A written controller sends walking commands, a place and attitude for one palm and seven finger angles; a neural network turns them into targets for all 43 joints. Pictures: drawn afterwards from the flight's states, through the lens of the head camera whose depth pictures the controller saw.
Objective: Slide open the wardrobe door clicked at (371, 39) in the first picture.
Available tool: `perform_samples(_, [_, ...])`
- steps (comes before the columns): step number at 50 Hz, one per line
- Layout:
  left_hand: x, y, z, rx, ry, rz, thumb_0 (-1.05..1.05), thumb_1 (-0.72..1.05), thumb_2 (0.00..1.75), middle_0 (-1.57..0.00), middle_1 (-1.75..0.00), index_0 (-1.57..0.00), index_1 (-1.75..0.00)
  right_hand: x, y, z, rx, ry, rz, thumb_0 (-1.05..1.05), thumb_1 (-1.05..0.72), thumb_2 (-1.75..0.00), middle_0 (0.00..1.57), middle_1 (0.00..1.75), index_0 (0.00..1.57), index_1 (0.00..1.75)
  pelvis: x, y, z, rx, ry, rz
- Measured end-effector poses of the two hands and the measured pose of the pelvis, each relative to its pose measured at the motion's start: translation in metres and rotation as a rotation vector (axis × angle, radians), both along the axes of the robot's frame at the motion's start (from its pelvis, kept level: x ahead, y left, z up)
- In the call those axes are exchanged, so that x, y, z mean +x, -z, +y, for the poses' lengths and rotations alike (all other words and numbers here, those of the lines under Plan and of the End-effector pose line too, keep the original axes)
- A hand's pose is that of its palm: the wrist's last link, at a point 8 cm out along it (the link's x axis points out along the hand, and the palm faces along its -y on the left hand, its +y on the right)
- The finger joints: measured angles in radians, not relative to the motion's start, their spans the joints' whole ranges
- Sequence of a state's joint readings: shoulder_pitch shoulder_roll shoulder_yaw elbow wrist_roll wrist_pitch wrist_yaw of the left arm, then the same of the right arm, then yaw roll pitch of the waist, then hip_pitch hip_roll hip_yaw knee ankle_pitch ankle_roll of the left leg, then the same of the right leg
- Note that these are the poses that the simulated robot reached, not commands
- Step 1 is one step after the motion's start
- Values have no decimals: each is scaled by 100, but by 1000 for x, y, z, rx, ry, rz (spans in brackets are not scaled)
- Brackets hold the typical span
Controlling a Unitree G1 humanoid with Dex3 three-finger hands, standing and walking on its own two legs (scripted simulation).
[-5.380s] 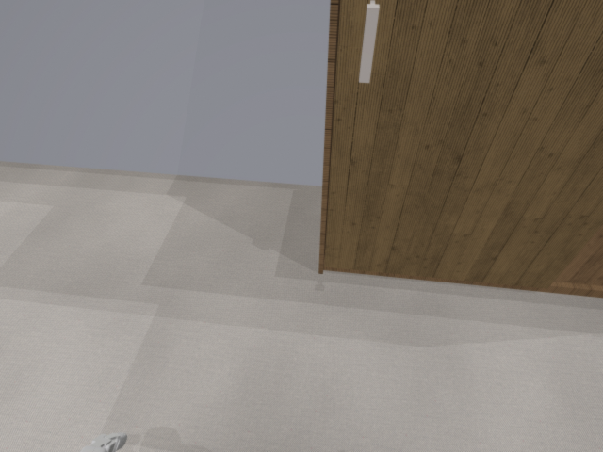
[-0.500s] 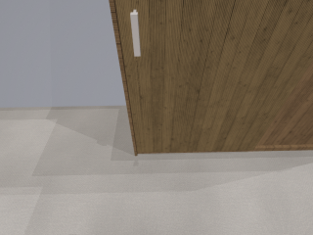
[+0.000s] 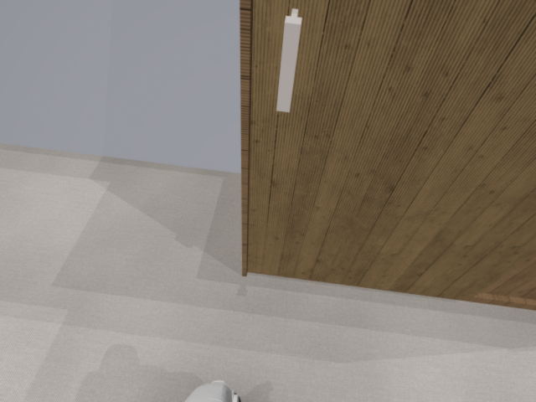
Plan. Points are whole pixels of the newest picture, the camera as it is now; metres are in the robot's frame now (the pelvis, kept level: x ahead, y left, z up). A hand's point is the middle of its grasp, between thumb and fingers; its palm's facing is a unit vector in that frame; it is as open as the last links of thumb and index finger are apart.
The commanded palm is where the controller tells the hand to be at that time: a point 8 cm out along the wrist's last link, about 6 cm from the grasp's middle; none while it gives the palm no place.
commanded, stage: take the last steps up to it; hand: left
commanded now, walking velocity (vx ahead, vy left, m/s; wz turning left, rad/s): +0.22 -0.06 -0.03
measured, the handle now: (288, 62) +0.62 +0.05 +0.19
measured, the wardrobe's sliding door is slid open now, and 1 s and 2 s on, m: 0.00 0.00 0.00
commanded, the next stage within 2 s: come to a stop and stand still in 0.20 s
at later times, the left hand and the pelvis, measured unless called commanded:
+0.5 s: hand (190, 339) +0.23 +0.16 -0.15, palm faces -0.04 -0.98 -0.20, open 7.4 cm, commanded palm none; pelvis +0.13 -0.01 +0.02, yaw -2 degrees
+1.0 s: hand out of the picture +0.12 +0.23 -0.16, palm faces +0.08 -0.98 -0.16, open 7.4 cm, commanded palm none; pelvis +0.09 +0.04 +0.03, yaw +0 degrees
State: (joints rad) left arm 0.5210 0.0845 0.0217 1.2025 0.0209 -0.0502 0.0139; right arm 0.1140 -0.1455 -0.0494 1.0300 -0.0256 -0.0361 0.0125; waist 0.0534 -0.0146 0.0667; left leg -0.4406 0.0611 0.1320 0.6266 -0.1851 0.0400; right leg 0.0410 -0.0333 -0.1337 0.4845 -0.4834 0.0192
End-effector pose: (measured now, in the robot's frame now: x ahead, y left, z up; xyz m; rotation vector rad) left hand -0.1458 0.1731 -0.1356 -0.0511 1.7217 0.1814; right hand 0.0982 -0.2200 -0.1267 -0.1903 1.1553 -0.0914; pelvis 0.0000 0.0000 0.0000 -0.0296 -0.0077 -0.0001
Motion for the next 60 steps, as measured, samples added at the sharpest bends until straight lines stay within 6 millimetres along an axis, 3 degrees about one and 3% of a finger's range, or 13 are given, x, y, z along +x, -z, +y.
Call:
perform_samples(4, [55, 6, 25, 3, 36, -42, 1, 91, 90, -20, -30, -20, -30, 32, -6, 20, 2, 22, -62, 0, -91, -89, 20, 29, 20, 30, 26, -3, 15, 10, 28, -18])
perform_samples(6, [97, 5, 41, 24, 66, -114, 1, 91, 90, -20, -30, -20, -30, 33, -12, 25, 5, 59, -59, 0, -92, -89, 20, 29, 20, 30, 39, -10, 19, 12, 34, -22])
perform_samples(10, [186, -2, 65, 70, 121, -288, 1, 91, 90, -19, -30, -19, -30, 37, -27, 13, -39, 117, -66, -4, -96, -89, 20, 29, 20, 30, 61, -21, 24, 14, 41, -17])
perform_samples(15, [277, -14, 76, 105, 158, -456, 1, 92, 90, -19, -30, -19, -30, 22, -26, 6, -46, 143, 39, -3, -95, -89, 20, 29, 20, 30, 88, -27, 22, 21, 41, -10])
perform_samples(20, [338, -22, 64, 118, 204, -516, 0, 92, 90, -19, -30, -19, -30, -3, -15, 9, -7, 180, 178, -1, -93, -89, 20, 29, 20, 30, 113, -27, 11, 28, 34, -9])
perform_samples(25, [370, -17, 40, 133, 250, -519, 0, 91, 90, -19, -30, -19, -30, -21, 4, 9, 54, 229, 305, 0, -92, -89, 20, 29, 20, 30, 134, -16, -9, 52, 43, -10])
perform_samples(29, [373, -16, 23, 133, 258, -494, 0, 92, 90, -19, -30, -19, -30, -21, 14, 4, 78, 250, 356, 0, -92, -89, 20, 29, 20, 30, 137, -12, -16, 31, 20, -2])
perform_samples(32, [369, -17, 26, 155, 217, -505, -1, 93, 90, -20, -30, -20, -30, -12, 15, -1, 65, 215, 369, 0, -91, -89, 20, 29, 20, 30, 131, -13, -15, 32, 5, -3])
perform_samples(38, [340, -12, 50, 170, 174, -486, 0, 92, 90, -20, -30, -20, -30, 23, 10, -9, 7, 154, 257, 0, -91, -89, 20, 29, 20, 30, 112, -11, -1, 27, -3, -3])
perform_samples(43, [307, 8, 81, 146, 147, -459, 0, 92, 90, -20, -30, -20, -30, 42, -1, 1, -55, 125, 106, 0, -92, -89, 19, 29, 20, 30, 95, -2, 23, 17, 6, -13])
perform_samples(50, [258, -4, 106, 113, 105, -374, 1, 91, 90, -20, -30, -19, -30, 29, -28, 33, -71, 100, 85, 0, -93, -89, 20, 29, 20, 30, 93, -25, 44, -6, 3, -6])
perform_samples(56, [217, -10, 112, 101, 116, -248, 1, 91, 90, -19, -30, -19, -30, 7, -33, 39, -73, 135, 129, 1, -93, -89, 20, 29, 20, 30, 92, -32, 47, 1, 28, 18])
perform_samples(60, [206, -12, 107, 97, 141, -183, 1, 91, 90, -19, -30, -19, -30, -18, -31, 38, -67, 171, 186, 0, -92, -89, 20, 29, 20, 30, 88, -33, 41, 3, 41, 23])
